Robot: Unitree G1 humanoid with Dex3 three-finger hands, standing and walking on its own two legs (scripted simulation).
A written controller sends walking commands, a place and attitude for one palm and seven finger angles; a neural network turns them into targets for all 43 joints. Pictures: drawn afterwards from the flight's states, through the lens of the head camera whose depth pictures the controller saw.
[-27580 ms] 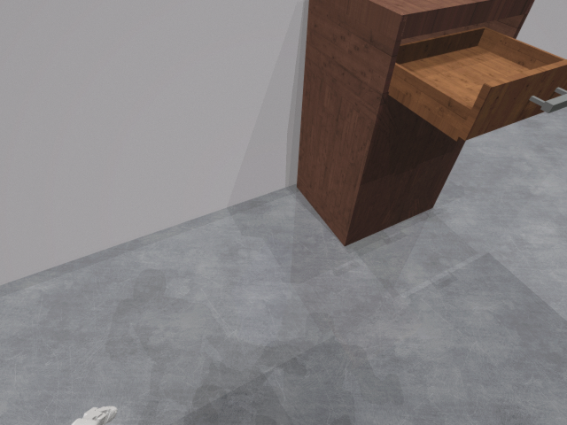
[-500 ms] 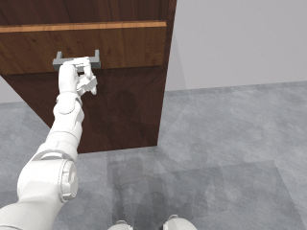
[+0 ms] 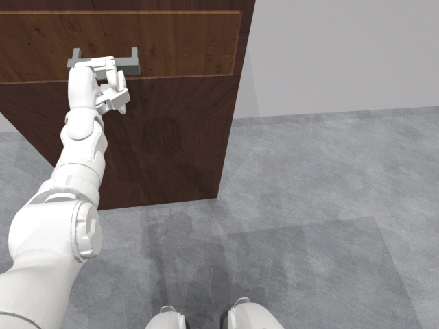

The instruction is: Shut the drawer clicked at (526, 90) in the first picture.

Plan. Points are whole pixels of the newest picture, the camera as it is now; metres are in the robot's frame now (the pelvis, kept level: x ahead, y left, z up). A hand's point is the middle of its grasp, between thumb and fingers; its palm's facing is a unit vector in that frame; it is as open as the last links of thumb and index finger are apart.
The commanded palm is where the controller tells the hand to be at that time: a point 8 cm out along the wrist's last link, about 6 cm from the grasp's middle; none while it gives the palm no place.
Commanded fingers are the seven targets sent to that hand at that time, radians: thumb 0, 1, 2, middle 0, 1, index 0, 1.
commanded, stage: push the drawer shut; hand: left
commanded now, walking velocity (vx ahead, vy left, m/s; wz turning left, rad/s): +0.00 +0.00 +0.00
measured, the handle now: (105, 59) +0.60 +0.15 +0.10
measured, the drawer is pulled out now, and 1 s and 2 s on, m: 0.00 0.00 0.00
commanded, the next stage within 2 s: pull the fist back off the drawer in 0.02 s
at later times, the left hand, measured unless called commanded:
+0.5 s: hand (130, 92) +0.52 +0.11 +0.09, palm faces +0.05 -1.00 -0.05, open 2.7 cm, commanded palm +0.51 +0.15 +0.10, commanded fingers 0.00 0.90 0.90 -1.40 -1.60 -1.40 -1.60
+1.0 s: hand (129, 96) +0.51 +0.11 +0.09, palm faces +0.06 -1.00 -0.02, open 3.2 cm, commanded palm +0.45 +0.16 +0.11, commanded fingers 0.00 0.90 0.90 -1.40 -1.60 -1.40 -1.60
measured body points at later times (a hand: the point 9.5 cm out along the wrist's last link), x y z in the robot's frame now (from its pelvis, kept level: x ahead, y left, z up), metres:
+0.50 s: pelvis -0.01 +0.01 +0.00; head +0.11 +0.02 +0.43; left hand +0.51 +0.16 +0.09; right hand -0.04 -0.25 -0.11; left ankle +0.01 +0.08 -0.69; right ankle +0.01 -0.10 -0.69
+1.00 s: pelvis +0.03 -0.01 +0.01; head +0.12 -0.01 +0.45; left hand +0.50 +0.16 +0.10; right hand +0.06 -0.27 -0.11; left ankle +0.01 +0.08 -0.69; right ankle +0.01 -0.10 -0.69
